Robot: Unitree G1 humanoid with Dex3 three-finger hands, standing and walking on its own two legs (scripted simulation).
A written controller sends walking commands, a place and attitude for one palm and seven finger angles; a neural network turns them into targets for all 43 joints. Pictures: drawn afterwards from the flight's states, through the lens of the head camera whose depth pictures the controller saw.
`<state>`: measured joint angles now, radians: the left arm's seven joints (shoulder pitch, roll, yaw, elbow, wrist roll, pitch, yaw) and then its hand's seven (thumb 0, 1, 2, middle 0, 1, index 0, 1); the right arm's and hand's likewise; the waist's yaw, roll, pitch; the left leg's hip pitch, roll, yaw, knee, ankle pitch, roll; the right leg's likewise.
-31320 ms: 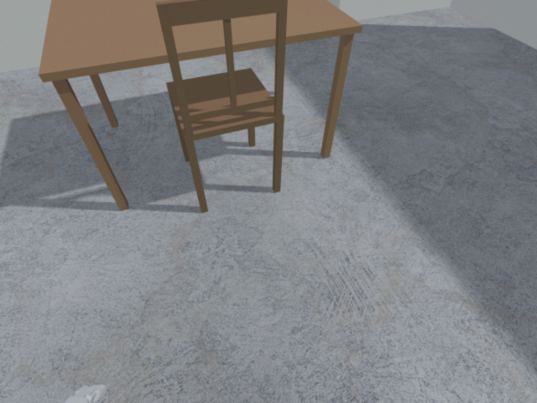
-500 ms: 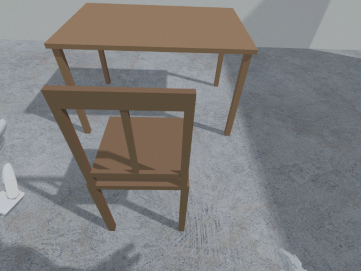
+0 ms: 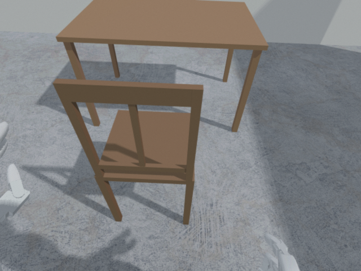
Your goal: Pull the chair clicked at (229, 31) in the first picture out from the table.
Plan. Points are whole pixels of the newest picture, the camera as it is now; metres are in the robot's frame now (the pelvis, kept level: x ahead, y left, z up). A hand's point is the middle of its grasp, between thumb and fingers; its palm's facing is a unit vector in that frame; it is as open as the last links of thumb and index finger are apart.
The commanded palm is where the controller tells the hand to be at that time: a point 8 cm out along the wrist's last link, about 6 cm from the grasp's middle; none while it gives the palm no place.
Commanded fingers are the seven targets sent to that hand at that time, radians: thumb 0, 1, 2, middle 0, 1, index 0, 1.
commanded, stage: let the arm hang, fingers relaxed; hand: left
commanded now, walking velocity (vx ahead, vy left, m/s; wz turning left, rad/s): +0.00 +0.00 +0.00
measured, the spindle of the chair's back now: (138, 138) +0.53 +0.18 -0.07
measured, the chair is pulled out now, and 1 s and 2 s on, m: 0.60 0.60 0.60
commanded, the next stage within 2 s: look to check the result in 1.10 s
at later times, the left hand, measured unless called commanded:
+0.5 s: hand out of the picture +0.00 +0.18 -0.18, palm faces +0.05 -0.97 -0.22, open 7.1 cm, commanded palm none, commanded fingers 0.00 0.90 0.90 -0.20 -0.30 -0.20 -0.30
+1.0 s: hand out of the picture +0.00 +0.14 -0.18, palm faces +0.06 -0.98 -0.16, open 7.3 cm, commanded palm none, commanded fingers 0.00 0.90 0.90 -0.20 -0.30 -0.20 -0.30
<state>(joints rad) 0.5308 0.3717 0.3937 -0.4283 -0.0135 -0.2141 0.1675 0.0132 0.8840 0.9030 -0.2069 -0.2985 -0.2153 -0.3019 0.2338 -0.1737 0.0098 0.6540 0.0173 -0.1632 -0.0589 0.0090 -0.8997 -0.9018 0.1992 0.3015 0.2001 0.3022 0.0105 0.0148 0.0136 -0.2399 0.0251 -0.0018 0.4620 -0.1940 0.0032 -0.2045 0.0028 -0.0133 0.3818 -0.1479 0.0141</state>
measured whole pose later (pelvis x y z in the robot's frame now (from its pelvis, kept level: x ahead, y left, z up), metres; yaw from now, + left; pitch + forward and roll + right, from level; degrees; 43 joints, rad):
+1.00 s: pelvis +0.02 -0.01 +0.00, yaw +1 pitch -1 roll +0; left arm 0.32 0.11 -0.01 1.08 0.01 0.01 0.04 0.01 0.92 0.90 -0.20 -0.30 -0.20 -0.30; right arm 0.35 -0.10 0.00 1.08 -0.01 -0.01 -0.03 0.00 -0.91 -0.90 0.19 0.30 0.20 0.30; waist 0.00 0.01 0.04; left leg -0.23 0.01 -0.02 0.47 -0.22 -0.01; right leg -0.23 -0.01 -0.03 0.47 -0.22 -0.01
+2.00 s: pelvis +0.02 -0.02 +0.00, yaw +1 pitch -1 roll +0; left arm 0.30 0.12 0.00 1.07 0.01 0.00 0.04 0.01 0.91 0.90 -0.20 -0.30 -0.20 -0.30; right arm 0.34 -0.10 0.01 1.09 -0.01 -0.01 -0.04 0.00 -0.91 -0.90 0.19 0.30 0.19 0.30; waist 0.00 0.01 0.07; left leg -0.21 0.02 -0.02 0.45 -0.22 -0.02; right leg -0.21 0.00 -0.03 0.46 -0.23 -0.01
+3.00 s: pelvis +0.03 -0.02 +0.00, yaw +1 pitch -1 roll +0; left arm 0.31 0.12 0.00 1.07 0.00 0.00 0.04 0.01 0.91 0.90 -0.20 -0.30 -0.20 -0.30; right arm 0.33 -0.10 0.01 1.09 0.00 -0.01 -0.04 0.00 -0.91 -0.90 0.19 0.30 0.19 0.30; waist 0.00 0.01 0.07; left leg -0.19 0.03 -0.02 0.44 -0.23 -0.03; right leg -0.19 0.00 -0.03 0.46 -0.24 -0.02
